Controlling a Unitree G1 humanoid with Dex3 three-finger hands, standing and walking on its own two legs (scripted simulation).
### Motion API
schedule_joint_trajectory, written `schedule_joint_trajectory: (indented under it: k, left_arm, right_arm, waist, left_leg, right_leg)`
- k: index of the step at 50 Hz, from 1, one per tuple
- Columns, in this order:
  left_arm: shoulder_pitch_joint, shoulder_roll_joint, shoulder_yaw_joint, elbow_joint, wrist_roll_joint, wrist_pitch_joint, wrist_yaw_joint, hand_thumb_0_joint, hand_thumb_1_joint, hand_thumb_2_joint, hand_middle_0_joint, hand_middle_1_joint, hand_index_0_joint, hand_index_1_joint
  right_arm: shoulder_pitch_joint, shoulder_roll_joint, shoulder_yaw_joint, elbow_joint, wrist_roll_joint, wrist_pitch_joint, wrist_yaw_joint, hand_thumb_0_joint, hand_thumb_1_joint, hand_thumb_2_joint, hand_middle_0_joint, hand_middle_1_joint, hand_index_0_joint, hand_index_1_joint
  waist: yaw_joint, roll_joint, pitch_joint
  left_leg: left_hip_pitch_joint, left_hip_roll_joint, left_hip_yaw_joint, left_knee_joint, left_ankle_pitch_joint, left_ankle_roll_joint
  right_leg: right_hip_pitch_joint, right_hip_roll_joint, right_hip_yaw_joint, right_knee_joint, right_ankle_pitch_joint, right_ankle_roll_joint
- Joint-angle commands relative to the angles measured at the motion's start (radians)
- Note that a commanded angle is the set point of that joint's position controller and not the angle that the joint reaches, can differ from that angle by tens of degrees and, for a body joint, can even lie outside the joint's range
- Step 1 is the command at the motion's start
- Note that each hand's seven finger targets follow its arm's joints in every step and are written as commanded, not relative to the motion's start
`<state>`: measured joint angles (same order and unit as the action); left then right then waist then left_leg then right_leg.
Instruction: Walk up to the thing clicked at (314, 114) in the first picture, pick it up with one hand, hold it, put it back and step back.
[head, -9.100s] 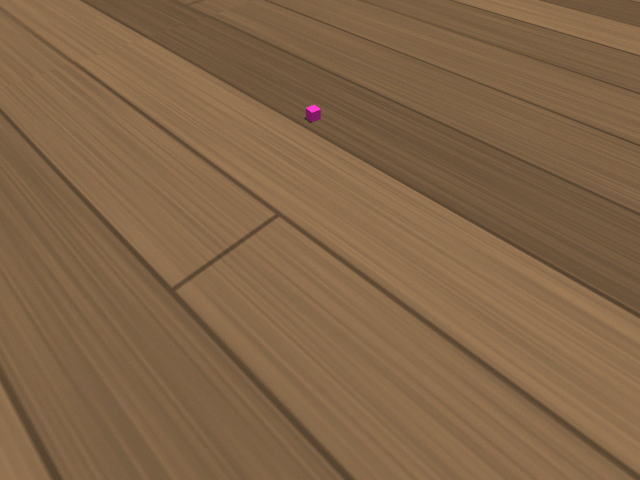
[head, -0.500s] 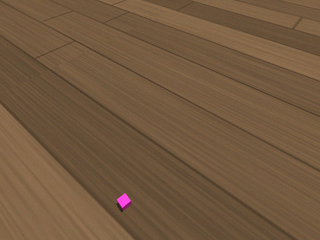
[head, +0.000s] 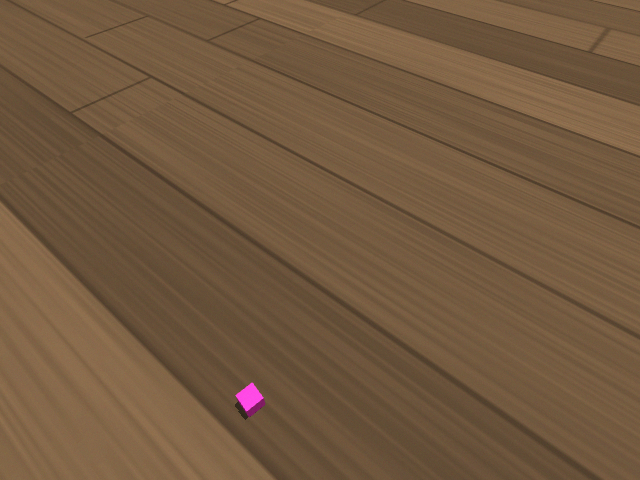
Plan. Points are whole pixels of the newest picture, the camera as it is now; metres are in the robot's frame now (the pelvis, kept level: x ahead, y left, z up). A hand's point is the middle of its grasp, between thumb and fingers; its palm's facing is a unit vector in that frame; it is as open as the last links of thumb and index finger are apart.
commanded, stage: stand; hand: left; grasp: from above
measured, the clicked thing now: (250, 399) +0.44 +0.22 -0.75
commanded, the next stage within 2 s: rise first in 0.42 s
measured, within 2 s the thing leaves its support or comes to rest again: neither
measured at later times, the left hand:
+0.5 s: hand out of the picture +0.08 +0.25 -0.16, palm faces -0.03 -0.94 -0.35, open 7.4 cm
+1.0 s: hand out of the picture +0.13 +0.25 -0.20, palm faces -0.08 -0.89 -0.44, open 12.6 cm
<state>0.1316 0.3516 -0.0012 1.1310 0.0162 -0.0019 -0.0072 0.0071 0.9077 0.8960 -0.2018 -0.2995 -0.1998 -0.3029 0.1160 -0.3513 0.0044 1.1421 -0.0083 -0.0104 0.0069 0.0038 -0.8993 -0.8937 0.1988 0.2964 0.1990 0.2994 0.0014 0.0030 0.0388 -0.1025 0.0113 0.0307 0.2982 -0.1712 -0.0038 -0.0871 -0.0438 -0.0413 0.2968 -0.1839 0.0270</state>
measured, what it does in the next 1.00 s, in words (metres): stands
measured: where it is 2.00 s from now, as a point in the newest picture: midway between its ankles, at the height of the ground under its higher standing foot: outside the picture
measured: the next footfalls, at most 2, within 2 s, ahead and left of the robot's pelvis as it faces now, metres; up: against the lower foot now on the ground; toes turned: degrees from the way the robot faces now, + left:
none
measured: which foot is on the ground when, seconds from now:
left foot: down 0.00-1.00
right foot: down 0.00-1.00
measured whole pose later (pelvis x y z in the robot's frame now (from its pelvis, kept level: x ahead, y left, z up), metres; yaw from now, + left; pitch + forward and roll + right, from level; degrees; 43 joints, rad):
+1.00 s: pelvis -0.01 +0.00 -0.05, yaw -1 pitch +12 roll -1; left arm 0.04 0.30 0.15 0.86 0.19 0.16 0.05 0.00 -0.22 0.87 -0.20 -0.89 -0.19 -0.89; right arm 0.26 -0.25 -0.03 0.67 0.02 -0.06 0.00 0.01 -0.90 -0.89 0.20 0.30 0.20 0.30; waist -0.03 0.01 -0.06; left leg -0.65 0.04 0.03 0.84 -0.40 0.00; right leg -0.63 -0.03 -0.03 0.81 -0.39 0.02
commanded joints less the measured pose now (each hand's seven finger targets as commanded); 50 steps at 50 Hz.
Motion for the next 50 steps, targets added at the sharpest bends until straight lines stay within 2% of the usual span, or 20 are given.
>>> schedule_joint_trajectory:
  k: [1,4,25,26,27,28,29,30,31,32,34,36,37,39,40,41,43,46,49,50]
  left_arm:
    - [-0.03,0.208,0.038,-0.055,-0.006,-0.025,0.015,0.0,0.9,0.9,-0.2,-0.3,-0.2,-0.301]
    - [-0.031,0.207,0.038,-0.057,-0.004,-0.025,0.017,0.0,0.9,0.9,-0.2,-0.3,-0.2,-0.301]
    - [-0.036,0.208,0.043,-0.063,-0.005,-0.028,0.021,0.0,0.9,0.9,-0.2,-0.3,-0.2,-0.301]
    - [-0.039,0.213,0.045,-0.064,-0.005,-0.027,0.02,0.0,0.835,0.902,-0.193,-0.38,-0.167,-0.381]
    - [-0.39,0.042,0.049,-0.415,-0.056,-0.117,0.033,0.0,0.755,0.972,-0.23,-0.46,-0.177,-0.461]
    - [-0.509,0.072,0.056,-0.333,-0.058,-0.102,0.037,0.0,0.675,0.941,-0.231,-0.501,-0.185,-0.541]
    - [-0.334,0.128,0.094,-0.139,-0.04,-0.057,0.039,0.0,0.605,0.95,-0.212,-0.554,-0.167,-0.598]
    - [-0.274,0.179,0.131,-0.111,-0.024,-0.044,0.029,0.0,0.545,0.923,-0.205,-0.616,-0.175,-0.646]
    - [-0.326,0.234,0.153,-0.131,0.004,-0.042,0.024,0.0,0.506,0.897,-0.184,-0.696,-0.173,-0.71]
    - [-0.321,0.252,0.177,-0.136,0.019,-0.043,0.016,0.0,0.426,0.88,-0.192,-0.744,-0.188,-0.748]
    - [-0.166,0.216,0.198,-0.069,0.08,-0.021,-0.007,0.0,0.266,0.855,-0.161,-0.888,-0.187,-0.86]
    - [-0.072,0.223,0.232,-0.144,0.113,0.001,-0.005,0.0,0.106,0.86,-0.151,-0.925,-0.176,-0.898]
    - [-0.094,0.215,0.224,-0.204,0.122,0.017,0.004,0.0,0.026,0.839,-0.174,-0.93,-0.199,-0.903]
    - [-0.091,0.146,0.177,-0.202,0.143,0.07,0.023,0.0,-0.134,0.854,-0.176,-0.938,-0.191,-0.92]
    - [-0.139,0.161,0.182,-0.258,0.151,0.09,0.034,0.0,-0.214,0.858,-0.183,-0.927,-0.189,-0.92]
    - [-0.136,0.145,0.173,-0.233,0.155,0.114,0.043,0.0,-0.294,0.86,-0.2,-0.904,-0.197,-0.906]
    - [-0.137,0.134,0.17,-0.275,0.158,0.139,0.059,0.0,-0.45,0.873,-0.213,-0.906,-0.199,-0.919]
    - [-0.132,0.117,0.186,-0.341,0.169,0.145,0.078,0.0,-0.478,0.871,-0.198,-0.931,-0.189,-0.939]
    - [-0.159,0.162,0.218,-0.465,0.195,0.127,0.096,0.0,-0.503,0.891,-0.194,-0.931,-0.179,-0.945]
    - [-0.109,0.15,0.222,-0.478,0.197,0.13,0.101,0.0,-0.495,0.88,-0.207,-0.925,-0.192,-0.939]
  right_arm:
    - [-0.037,-0.211,-0.039,-0.055,-0.002,-0.024,-0.014,0.0,-0.9,-0.9,0.2,0.3,0.2,0.3]
    - [-0.042,-0.218,-0.043,-0.058,-0.002,-0.02,-0.016,0.0,-0.9,-0.9,0.2,0.3,0.2,0.3]
    - [-0.037,-0.213,-0.039,-0.07,0.0,-0.022,-0.018,0.0,-0.9,-0.9,0.2,0.3,0.2,0.3]
    - [-0.037,-0.213,-0.039,-0.069,0.001,-0.023,-0.019,0.0,-0.82,-0.879,0.198,0.299,0.198,0.299]
    - [-0.002,-0.047,-0.007,-0.338,0.065,-0.063,-0.038,0.0,-0.9,-0.922,0.2,0.3,0.2,0.3]
    - [0.044,-0.078,-0.01,-0.289,0.068,-0.058,-0.047,0.0,-0.956,-0.915,0.198,0.3,0.199,0.3]
    - [0.069,-0.101,-0.018,-0.282,0.065,-0.046,-0.051,0.0,-0.955,-0.917,0.197,0.3,0.199,0.3]
    - [0.078,-0.11,-0.034,-0.314,0.064,-0.039,-0.05,0.0,-0.934,-0.91,0.198,0.3,0.199,0.3]
    - [0.086,-0.112,-0.05,-0.338,0.054,-0.038,-0.054,0.0,-0.93,-0.908,0.198,0.3,0.199,0.3]
    - [0.112,-0.108,-0.062,-0.349,0.051,-0.041,-0.058,0.0,-0.918,-0.904,0.198,0.3,0.199,0.3]
    - [0.148,-0.099,-0.086,-0.387,0.029,-0.045,-0.045,0.0,-0.945,-0.908,0.199,0.3,0.199,0.3]
    - [0.153,-0.09,-0.1,-0.443,0.029,-0.047,-0.037,0.0,-0.926,-0.903,0.199,0.3,0.2,0.3]
    - [0.145,-0.085,-0.1,-0.472,0.031,-0.047,-0.036,0.0,-0.923,-0.902,0.199,0.3,0.2,0.3]
    - [0.118,-0.072,-0.092,-0.509,0.038,-0.044,-0.032,0.0,-0.907,-0.898,0.2,0.3,0.2,0.3]
    - [0.104,-0.071,-0.093,-0.529,0.039,-0.045,-0.031,0.0,-0.886,-0.893,0.2,0.3,0.2,0.3]
    - [0.095,-0.073,-0.092,-0.548,0.04,-0.047,-0.027,0.0,-0.885,-0.894,0.2,0.3,0.2,0.3]
    - [0.099,-0.064,-0.093,-0.571,0.037,-0.056,-0.023,0.0,-0.889,-0.896,0.2,0.3,0.2,0.3]
    - [0.125,-0.058,-0.095,-0.588,0.032,-0.083,-0.018,0.0,-0.885,-0.893,0.2,0.3,0.2,0.3]
    - [0.127,-0.049,-0.098,-0.611,0.024,-0.112,-0.024,0.0,-0.885,-0.893,0.201,0.3,0.2,0.3]
    - [0.13,-0.042,-0.096,-0.619,0.021,-0.118,-0.026,0.0,-0.89,-0.895,0.201,0.3,0.2,0.3]
  waist:
    - [-0.001,-0.006,-0.061]
    - [0.002,-0.01,-0.062]
    - [-0.002,-0.001,-0.075]
    - [-0.001,-0.008,-0.072]
    - [-0.118,0.006,0.016]
    - [-0.099,0.011,-0.023]
    - [-0.086,-0.066,0.006]
    - [-0.04,-0.048,0.002]
    - [-0.039,-0.051,-0.071]
    - [-0.026,-0.041,-0.144]
    - [-0.007,-0.004,-0.241]
    - [0.044,0.063,-0.336]
    - [0.041,0.072,-0.359]
    - [0.022,0.053,-0.277]
    - [0.017,0.041,-0.275]
    - [0.002,0.024,-0.242]
    - [-0.004,0.003,-0.222]
    - [-0.009,-0.001,-0.259]
    - [-0.007,0.039,-0.329]
    - [-0.005,0.042,-0.346]
  left_leg:
    - [0.014,0.126,-0.101,-0.038,0.163,0.017]
    - [0.01,0.125,-0.1,-0.031,0.15,0.021]
    - [0.034,0.132,-0.094,-0.015,0.264,0.021]
    - [0.035,0.132,-0.093,-0.015,0.252,0.021]
    - [-0.095,-0.006,0.016,0.052,0.083,0.013]
    - [-0.082,-0.012,0.012,0.06,0.038,0.015]
    - [-0.132,-0.016,0.01,0.083,-0.001,0.02]
    - [-0.17,-0.012,0.013,0.111,0.007,0.016]
    - [-0.174,-0.016,0.014,0.144,0.028,0.018]
    - [-0.168,-0.015,0.009,0.175,0.056,0.017]
    - [-0.208,-0.024,0.002,0.249,0.129,0.008]
    - [-0.203,-0.032,0.005,0.282,0.183,-0.003]
    - [-0.198,-0.032,0.006,0.28,0.188,-0.004]
    - [-0.255,-0.03,0.001,0.287,0.156,-0.006]
    - [-0.28,-0.024,-0.003,0.303,0.138,-0.005]
    - [-0.31,-0.018,-0.008,0.32,0.104,-0.005]
    - [-0.369,-0.012,-0.011,0.353,0.027,-0.002]
    - [-0.424,-0.004,-0.019,0.425,-0.022,-0.001]
    - [-0.467,0.001,-0.023,0.511,-0.019,0.0]
    - [-0.475,0.002,-0.022,0.531,-0.02,0.001]
  right_leg:
    - [-0.001,-0.108,0.085,-0.041,0.123,-0.04]
    - [0.003,-0.108,0.083,-0.045,0.119,-0.039]
    - [0.03,-0.113,0.075,-0.032,0.23,-0.038]
    - [0.034,-0.114,0.08,-0.031,0.223,-0.04]
    - [-0.22,0.037,0.013,0.045,0.151,-0.033]
    - [-0.182,0.034,0.004,0.054,0.103,-0.034]
    - [-0.195,0.043,-0.01,0.061,0.047,-0.037]
    - [-0.204,0.044,-0.015,0.084,0.03,-0.04]
    - [-0.211,0.041,-0.008,0.11,0.047,-0.041]
    - [-0.206,0.041,-0.001,0.149,0.078,-0.041]
    - [-0.211,0.038,0.0,0.233,0.143,-0.047]
    - [-0.183,0.038,0.003,0.27,0.169,-0.052]
    - [-0.181,0.04,0.003,0.273,0.167,-0.051]
    - [-0.237,0.044,-0.003,0.272,0.127,-0.05]
    - [-0.261,0.046,-0.007,0.283,0.107,-0.048]
    - [-0.303,0.051,-0.012,0.303,0.066,-0.048]
    - [-0.371,0.056,-0.013,0.33,-0.011,-0.049]
    - [-0.449,0.058,-0.015,0.414,-0.059,-0.049]
    - [-0.522,0.053,-0.006,0.507,-0.06,-0.049]
    - [-0.533,0.051,-0.001,0.528,-0.059,-0.049]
